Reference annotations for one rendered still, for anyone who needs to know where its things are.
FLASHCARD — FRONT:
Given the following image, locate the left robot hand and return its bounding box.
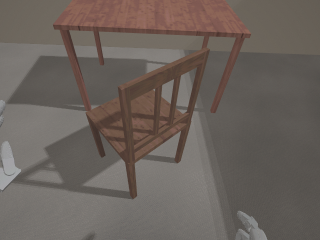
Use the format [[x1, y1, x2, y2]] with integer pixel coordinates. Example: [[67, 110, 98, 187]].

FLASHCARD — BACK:
[[0, 100, 21, 193]]

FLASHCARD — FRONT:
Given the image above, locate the table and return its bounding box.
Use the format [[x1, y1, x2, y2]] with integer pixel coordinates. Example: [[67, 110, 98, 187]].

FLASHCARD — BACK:
[[53, 0, 251, 113]]

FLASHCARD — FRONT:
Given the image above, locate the chair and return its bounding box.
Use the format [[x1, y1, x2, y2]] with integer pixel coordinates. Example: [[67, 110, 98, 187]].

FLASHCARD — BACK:
[[86, 47, 210, 199]]

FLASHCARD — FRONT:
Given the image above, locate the right robot hand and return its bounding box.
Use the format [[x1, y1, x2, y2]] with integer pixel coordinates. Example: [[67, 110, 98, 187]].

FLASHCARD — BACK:
[[235, 211, 268, 240]]

